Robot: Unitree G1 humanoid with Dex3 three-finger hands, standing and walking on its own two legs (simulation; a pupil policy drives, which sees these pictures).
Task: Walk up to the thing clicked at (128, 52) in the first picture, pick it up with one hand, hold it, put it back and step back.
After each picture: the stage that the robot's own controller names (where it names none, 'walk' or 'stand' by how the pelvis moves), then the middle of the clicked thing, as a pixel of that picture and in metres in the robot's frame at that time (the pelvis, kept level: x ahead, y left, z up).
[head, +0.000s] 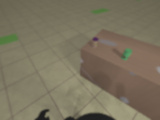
stand; (126, 54) +0.75 -0.37 -0.09
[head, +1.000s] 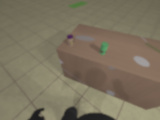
rise first; (103, 48) +0.72 -0.09 -0.06
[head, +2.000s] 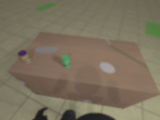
stand; (66, 61) +0.50 +0.22 -0.06
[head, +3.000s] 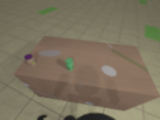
stand; (69, 64) +0.51 +0.20 -0.09
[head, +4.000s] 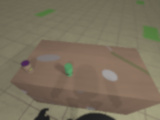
stand; (68, 70) +0.46 +0.19 -0.09
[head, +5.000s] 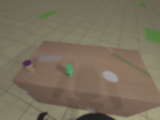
stand; (69, 70) +0.46 +0.18 -0.09
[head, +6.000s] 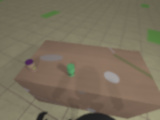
stand; (70, 70) +0.47 +0.17 -0.09
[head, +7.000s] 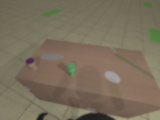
stand; (71, 69) +0.47 +0.17 -0.09
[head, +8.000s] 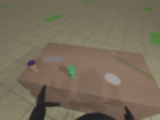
rise first; (71, 71) +0.46 +0.18 -0.09
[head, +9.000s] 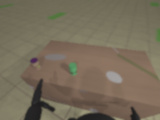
go down; (73, 69) +0.48 +0.18 -0.09
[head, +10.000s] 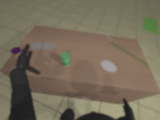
go down; (65, 59) +0.50 +0.17 -0.05
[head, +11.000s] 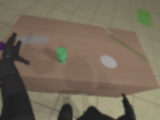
go down; (61, 55) +0.48 +0.17 -0.01
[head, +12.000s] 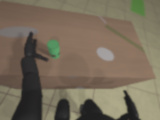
close in; (54, 49) +0.49 +0.18 +0.01
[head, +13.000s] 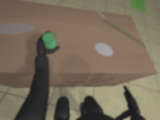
close; (50, 43) +0.53 +0.19 +0.03
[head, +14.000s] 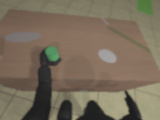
lift; (53, 56) +0.45 +0.20 +0.02
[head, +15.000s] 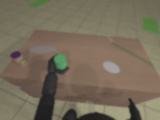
lift; (61, 64) +0.38 +0.18 +0.09
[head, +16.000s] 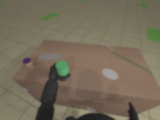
hold; (63, 70) +0.32 +0.17 +0.12
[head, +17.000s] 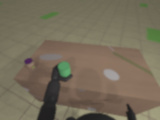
hold; (65, 71) +0.33 +0.16 +0.10
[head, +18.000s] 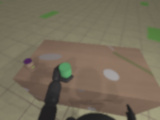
crouch; (66, 72) +0.32 +0.16 +0.09
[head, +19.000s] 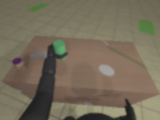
crouch; (60, 50) +0.46 +0.18 +0.13
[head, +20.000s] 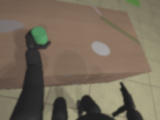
lower; (41, 38) +0.54 +0.21 +0.03
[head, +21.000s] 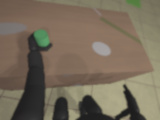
lower; (43, 41) +0.54 +0.21 +0.03
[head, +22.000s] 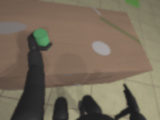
lower; (43, 40) +0.54 +0.21 +0.03
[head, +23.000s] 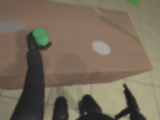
lower; (42, 39) +0.54 +0.21 +0.03
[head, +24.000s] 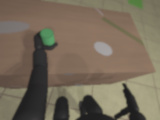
open; (48, 40) +0.54 +0.19 +0.03
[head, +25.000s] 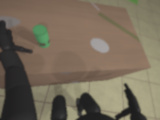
rise; (42, 37) +0.54 +0.20 +0.04
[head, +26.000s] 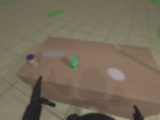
sink last; (74, 63) +0.51 +0.17 -0.04
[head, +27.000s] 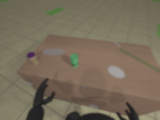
stand; (74, 60) +0.53 +0.17 -0.04
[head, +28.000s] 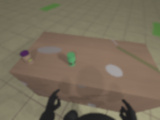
stand; (71, 59) +0.52 +0.18 -0.02
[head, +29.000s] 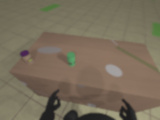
stand; (71, 59) +0.52 +0.18 -0.02
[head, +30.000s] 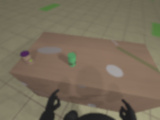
stand; (72, 59) +0.52 +0.17 -0.02
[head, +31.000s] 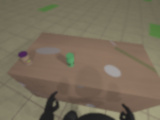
stand; (70, 60) +0.52 +0.17 -0.03
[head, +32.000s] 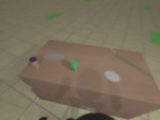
stand; (74, 65) +0.53 +0.16 -0.09
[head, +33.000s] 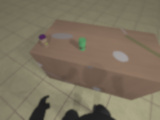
walk; (82, 44) +0.68 +0.09 -0.05
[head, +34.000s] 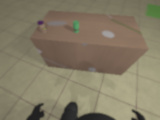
walk; (76, 26) +0.94 +0.22 -0.06
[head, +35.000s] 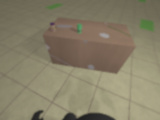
stand; (79, 28) +1.17 +0.22 -0.07
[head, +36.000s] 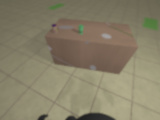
stand; (80, 29) +1.17 +0.20 -0.09
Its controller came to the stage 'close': yes
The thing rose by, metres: 0.20
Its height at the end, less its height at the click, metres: +0.00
